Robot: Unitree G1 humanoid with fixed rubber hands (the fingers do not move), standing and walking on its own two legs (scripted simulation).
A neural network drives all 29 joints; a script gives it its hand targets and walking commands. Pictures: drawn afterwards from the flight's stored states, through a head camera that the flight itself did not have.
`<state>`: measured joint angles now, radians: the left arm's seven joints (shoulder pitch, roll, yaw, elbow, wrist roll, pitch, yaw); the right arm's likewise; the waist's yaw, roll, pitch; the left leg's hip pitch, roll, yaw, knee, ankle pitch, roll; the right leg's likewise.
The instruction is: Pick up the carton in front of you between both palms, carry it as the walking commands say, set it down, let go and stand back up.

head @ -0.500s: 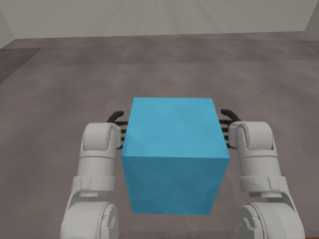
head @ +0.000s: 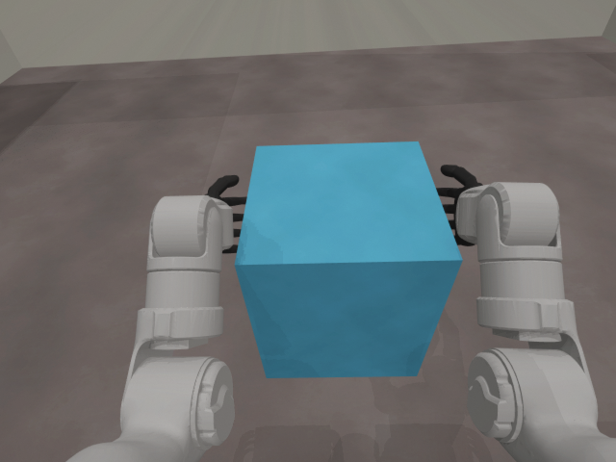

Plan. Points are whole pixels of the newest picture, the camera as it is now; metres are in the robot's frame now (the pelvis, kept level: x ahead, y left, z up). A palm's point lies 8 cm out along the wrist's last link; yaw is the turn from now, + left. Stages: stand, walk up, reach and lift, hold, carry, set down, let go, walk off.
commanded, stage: carry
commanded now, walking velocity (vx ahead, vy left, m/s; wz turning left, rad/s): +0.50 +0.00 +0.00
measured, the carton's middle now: (339, 264) +0.37 +0.00 +0.09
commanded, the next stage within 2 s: none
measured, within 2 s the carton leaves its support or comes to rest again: neither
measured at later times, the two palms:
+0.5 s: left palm (244, 157) +0.62 +0.17 +0.10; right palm (410, 157) +0.60 -0.13 +0.11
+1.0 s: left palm (262, 126) +0.87 +0.17 +0.03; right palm (383, 117) +0.90 -0.12 +0.03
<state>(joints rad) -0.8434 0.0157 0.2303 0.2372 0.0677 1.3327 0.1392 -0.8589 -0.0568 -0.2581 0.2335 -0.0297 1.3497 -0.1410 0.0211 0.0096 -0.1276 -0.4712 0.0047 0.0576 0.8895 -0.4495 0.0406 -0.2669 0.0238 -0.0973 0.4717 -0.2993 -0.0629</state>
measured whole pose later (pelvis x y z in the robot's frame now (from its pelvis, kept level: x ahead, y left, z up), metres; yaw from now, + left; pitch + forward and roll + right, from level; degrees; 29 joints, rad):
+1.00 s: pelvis +0.54 +0.00 -0.06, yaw +2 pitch +4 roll +1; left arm -0.59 -0.01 0.19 0.18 0.05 1.15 0.13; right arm -0.62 0.02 -0.19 0.16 -0.09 1.18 -0.12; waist 0.05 0.00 -0.01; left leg -0.70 0.08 0.03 0.95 -0.26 0.00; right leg -0.24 0.06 -0.10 0.44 -0.29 -0.11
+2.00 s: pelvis +1.17 +0.00 -0.04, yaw +2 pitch +4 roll +1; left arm -0.12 -0.13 0.10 -0.25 0.12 1.16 0.10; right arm -0.11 0.13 -0.08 -0.27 -0.14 1.18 -0.07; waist 0.02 0.01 -0.13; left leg -0.61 0.12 0.09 0.82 -0.18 -0.02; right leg -0.14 -0.01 -0.20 0.26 -0.20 -0.07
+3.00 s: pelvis +1.82 +0.00 -0.05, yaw +3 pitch +4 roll +2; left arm -0.13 -0.13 0.11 -0.29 0.12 1.16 0.09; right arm -0.14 0.13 -0.08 -0.31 -0.13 1.19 -0.08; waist 0.02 0.01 -0.05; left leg -0.54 0.10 0.07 1.03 -0.26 0.00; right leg -0.27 -0.04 -0.22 0.34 -0.16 -0.07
